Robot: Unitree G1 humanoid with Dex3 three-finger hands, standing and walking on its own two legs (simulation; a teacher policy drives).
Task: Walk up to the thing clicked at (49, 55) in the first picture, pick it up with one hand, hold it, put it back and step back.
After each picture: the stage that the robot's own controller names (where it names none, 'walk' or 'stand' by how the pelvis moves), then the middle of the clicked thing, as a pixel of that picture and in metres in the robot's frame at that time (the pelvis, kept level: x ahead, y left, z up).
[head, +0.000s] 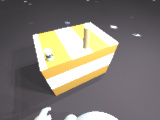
stand; (49, 54) +0.56 +0.44 -0.05
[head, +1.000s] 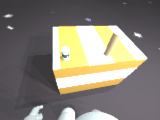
walk; (65, 54) +0.53 +0.24 -0.02
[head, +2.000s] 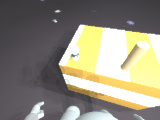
stand; (75, 53) +0.52 +0.20 -0.01
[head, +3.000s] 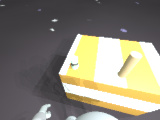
stand; (74, 62) +0.50 +0.17 -0.05
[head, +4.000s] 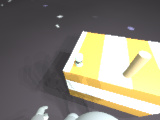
stand; (79, 60) +0.51 +0.14 -0.04
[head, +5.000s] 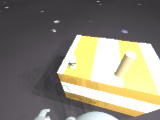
stand; (72, 62) +0.52 +0.20 -0.05
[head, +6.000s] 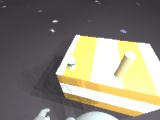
stand; (71, 62) +0.50 +0.20 -0.05
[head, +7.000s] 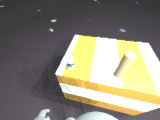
stand; (70, 63) +0.50 +0.21 -0.05
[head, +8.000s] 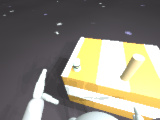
rise first; (76, 65) +0.49 +0.18 -0.05
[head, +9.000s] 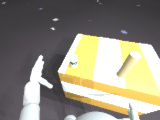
go down; (73, 61) +0.51 +0.17 -0.04
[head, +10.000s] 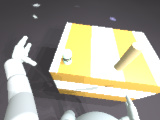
go down; (67, 57) +0.49 +0.17 -0.01
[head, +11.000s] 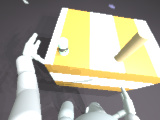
close in; (63, 47) +0.51 +0.17 +0.03
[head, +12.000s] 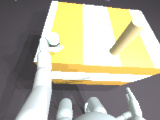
close; (54, 43) +0.52 +0.19 +0.05
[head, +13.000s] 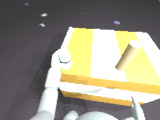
lift; (65, 60) +0.40 +0.17 +0.10
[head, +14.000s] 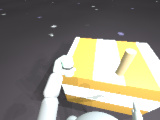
hold; (68, 67) +0.33 +0.16 +0.14
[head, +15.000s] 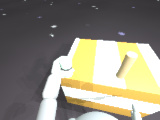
hold; (66, 67) +0.32 +0.17 +0.13
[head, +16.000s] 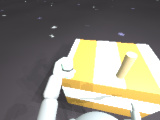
hold; (68, 68) +0.32 +0.16 +0.13
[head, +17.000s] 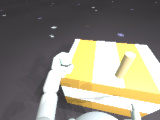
crouch; (66, 63) +0.34 +0.17 +0.15
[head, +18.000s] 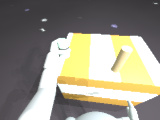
crouch; (64, 48) +0.46 +0.18 +0.15
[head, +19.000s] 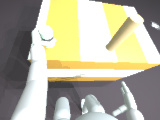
lower; (47, 37) +0.54 +0.20 +0.05
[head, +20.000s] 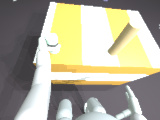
lower; (53, 44) +0.52 +0.19 +0.05
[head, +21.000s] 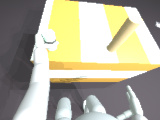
lower; (50, 40) +0.53 +0.20 +0.05
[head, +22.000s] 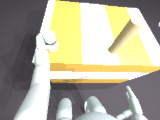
lower; (51, 42) +0.53 +0.20 +0.05
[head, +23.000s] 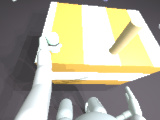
loosen; (53, 43) +0.52 +0.19 +0.05
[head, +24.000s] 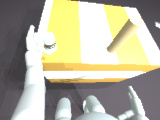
withdraw; (49, 42) +0.52 +0.20 +0.05
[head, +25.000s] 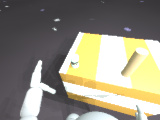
sink last; (74, 61) +0.49 +0.18 -0.01
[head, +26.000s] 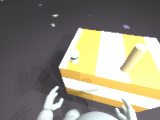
stand; (74, 56) +0.52 +0.18 +0.00
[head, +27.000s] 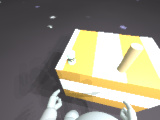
stand; (71, 57) +0.51 +0.19 +0.00
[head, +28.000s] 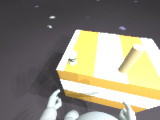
stand; (72, 58) +0.51 +0.18 +0.00
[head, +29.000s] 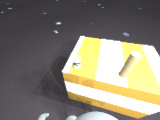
stand; (76, 62) +0.53 +0.16 -0.05
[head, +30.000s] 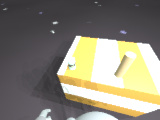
stand; (71, 63) +0.50 +0.20 -0.05
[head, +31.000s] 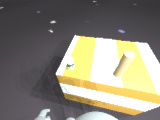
stand; (70, 63) +0.50 +0.21 -0.05
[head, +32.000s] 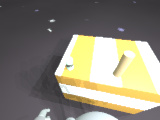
walk; (69, 63) +0.49 +0.21 -0.05
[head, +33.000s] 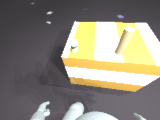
walk; (74, 46) +0.64 +0.22 -0.03
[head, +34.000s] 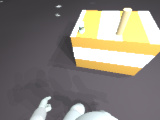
walk; (81, 27) +0.94 +0.19 -0.03
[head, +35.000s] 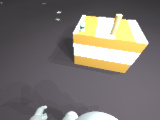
stand; (82, 27) +1.14 +0.20 -0.04
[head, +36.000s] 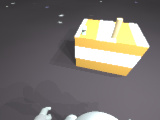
stand; (84, 30) +1.13 +0.18 -0.05
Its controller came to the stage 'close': yes
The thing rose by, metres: 0.21
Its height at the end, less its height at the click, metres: +0.00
